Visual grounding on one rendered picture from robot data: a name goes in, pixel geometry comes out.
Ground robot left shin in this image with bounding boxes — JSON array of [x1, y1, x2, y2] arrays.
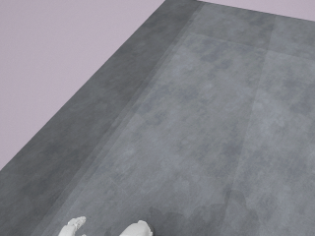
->
[[138, 220, 150, 229]]

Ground robot left hand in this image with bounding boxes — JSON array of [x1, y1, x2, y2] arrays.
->
[[58, 216, 86, 236]]

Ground left robot thigh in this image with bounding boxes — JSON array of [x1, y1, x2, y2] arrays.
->
[[119, 223, 153, 236]]

